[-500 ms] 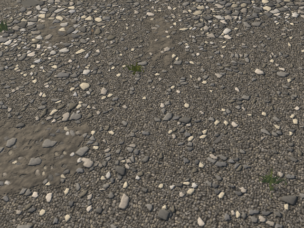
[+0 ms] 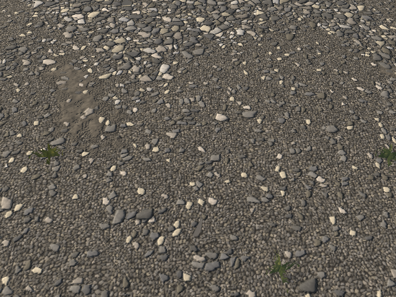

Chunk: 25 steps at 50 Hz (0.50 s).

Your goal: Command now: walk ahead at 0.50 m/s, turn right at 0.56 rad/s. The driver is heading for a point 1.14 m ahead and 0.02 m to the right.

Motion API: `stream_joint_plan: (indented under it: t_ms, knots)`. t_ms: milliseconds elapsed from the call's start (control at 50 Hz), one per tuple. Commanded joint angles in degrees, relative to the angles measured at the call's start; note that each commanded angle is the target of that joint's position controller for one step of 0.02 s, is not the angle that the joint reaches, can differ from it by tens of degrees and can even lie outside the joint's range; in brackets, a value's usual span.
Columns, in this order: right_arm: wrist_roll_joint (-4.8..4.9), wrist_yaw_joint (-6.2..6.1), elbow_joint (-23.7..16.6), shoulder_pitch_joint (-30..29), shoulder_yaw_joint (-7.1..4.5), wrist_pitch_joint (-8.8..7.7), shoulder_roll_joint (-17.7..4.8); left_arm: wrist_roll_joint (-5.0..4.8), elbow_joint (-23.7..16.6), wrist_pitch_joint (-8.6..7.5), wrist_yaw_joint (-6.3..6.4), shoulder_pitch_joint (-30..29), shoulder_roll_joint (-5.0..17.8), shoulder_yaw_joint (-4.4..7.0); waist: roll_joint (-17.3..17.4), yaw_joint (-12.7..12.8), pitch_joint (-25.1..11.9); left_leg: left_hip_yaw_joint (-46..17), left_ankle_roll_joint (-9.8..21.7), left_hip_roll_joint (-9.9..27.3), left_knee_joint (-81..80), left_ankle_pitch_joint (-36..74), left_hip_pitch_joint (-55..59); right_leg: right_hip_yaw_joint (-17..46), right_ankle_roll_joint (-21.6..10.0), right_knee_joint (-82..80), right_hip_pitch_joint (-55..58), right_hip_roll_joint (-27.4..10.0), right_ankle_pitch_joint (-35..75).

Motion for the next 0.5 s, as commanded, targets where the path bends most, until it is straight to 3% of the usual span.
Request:
stream_joint_plan:
  t_ms: [20,120,160,180,200,220,240,260,280,300,320,360,380,440,500]
  knots:
    - [-0.01,0.11,-3.2,-2.6,-1.38,-0.94,-6.6,-0.19,-4.5,-0.55,-0.73,-3.7,0.1,-0.67,7.7,1.4,3.4,-5.3,6.3,14.4,-7.3,14.7,-1.1,-1.0,-0.1,-7.4,-0.9,-1.1,6.4]
    - [0.06,-0.40,-1.0,1.0,-2.14,0.16,-9.0,-0.07,-7.8,-0.83,-1.66,-11.4,0.4,-1.07,8.2,-1.2,5.3,-0.8,4.7,16.4,-4.7,19.3,4.9,-6.6,-3.3,-19.9,3.3,0.1,2.0]
    - [0.04,-0.65,0.2,2.2,-2.26,0.95,-9.9,0.29,-8.2,-0.90,-1.28,-10.9,0.8,-0.79,8.9,-0.8,4.4,1.2,4.0,16.9,1.0,32.9,7.6,-8.8,-5.4,-22.9,7.6,2.8,-4.4]
    - [0.01,-0.75,0.7,2.7,-2.38,1.32,-10.8,0.55,-7.6,-1.14,-0.83,-8.2,1.1,-0.45,9.4,0.5,2.4,2.2,3.8,17.1,6.8,43.4,8.2,-9.7,-6.6,-24.1,12.1,5.3,-7.6]
    - [0.15,-0.82,1.0,2.7,-2.36,1.73,-11.5,0.90,-5.7,-1.71,-0.29,-1.4,1.8,0.09,8.8,3.8,-1.5,3.6,3.3,16.4,16.5,48.5,7.3,-9.8,-8.0,-27.3,20.3,7.9,-7.3]
    - [0.35,-0.80,0.5,2.4,-1.86,1.85,-10.5,1.54,-2.2,-2.39,0.52,8.7,3.5,1.06,5.9,8.2,-7.7,5.0,2.1,14.7,29.4,41.5,0.0,-7.2,-9.5,-30.2,35.2,7.7,-4.4]
    - [1.42,0.05,-3.2,3.8,-0.12,1.54,-4.8,2.01,-1.8,-2.75,1.49,14.4,9.8,2.61,-5.1,9.3,-16.1,5.1,-0.5,10.4,48.8,13.2,-20.4,16.3,-14.6,-32.6,55.0,-9.3,-13.9]
    - [0.75,0.43,-5.4,1.8,-0.48,1.37,-5.4,-0.59,-2.4,-2.43,2.08,15.1,13.5,3.46,-9.3,8.6,-20.8,-2.7,-2.4,1.2,62.6,-18.0,-32.4,42.0,-19.7,-42.1,58.9,-20.2,-3.0]
    - [0.44,0.45,-6.2,-4.1,-1.15,1.63,-7.5,-1.34,-1.4,-2.06,2.63,14.0,12.0,3.25,-1.3,9.3,-14.5,-9.2,-1.8,4.2,64.3,-12.5,-37.2,32.0,-18.4,-41.1,55.7,-17.7,5.1]
    - [1.12,0.62,-6.3,-5.6,-0.35,1.02,-5.6,-1.28,-0.5,-2.32,3.09,11.5,8.9,2.29,-0.6,7.2,-7.3,-9.2,-1.4,6.0,61.6,-8.7,-36.9,23.2,-17.0,-40.8,47.7,-15.3,12.5]
    - [0.89,0.74,-5.2,-4.7,-0.15,0.93,-4.9,-1.22,0.1,-2.68,3.09,9.1,5.8,1.24,1.6,4.4,-3.5,-9.6,-1.0,7.9,55.9,-6.7,-33.6,17.1,-13.9,-41.9,41.0,-11.8,16.4]
    - [-0.69,1.13,-3.1,-0.8,-0.21,2.63,-4.8,-1.70,0.4,-3.54,2.80,5.9,2.8,-0.03,0.0,0.7,-1.9,-9.7,-1.4,8.6,50.7,-5.4,-26.5,10.5,-11.5,-45.0,33.0,-7.7,18.2]
    - [-0.94,1.39,-2.6,-0.2,-0.33,3.34,-4.7,-1.79,0.9,-4.18,2.62,6.4,2.7,-0.19,-0.1,0.4,-1.9,-9.1,-1.6,8.0,50.1,-4.6,-25.5,9.5,-11.6,-46.1,31.9,-7.0,19.6]
    - [-0.84,2.00,-3.0,-3.9,-0.34,3.98,-3.6,-2.07,2.9,-5.04,2.44,8.9,4.1,0.17,0.0,0.6,0.8,-8.5,-2.3,8.1,45.4,0.6,-29.4,7.5,-12.2,-50.1,31.5,-6.1,16.9]
    - [-0.40,2.18,-4.0,-10.2,-0.29,3.98,-3.4,-1.94,4.5,-5.30,2.44,11.4,3.7,0.01,-0.1,2.5,3.5,-8.7,-2.3,8.4,38.9,6.9,-34.9,4.6,-11.2,-52.1,34.9,-6.2,15.8]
